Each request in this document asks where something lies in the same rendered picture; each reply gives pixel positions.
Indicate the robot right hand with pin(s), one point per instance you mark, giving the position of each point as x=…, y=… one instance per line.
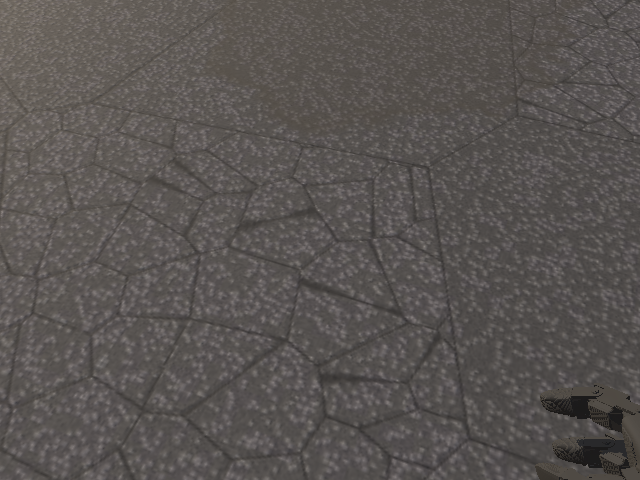
x=608, y=407

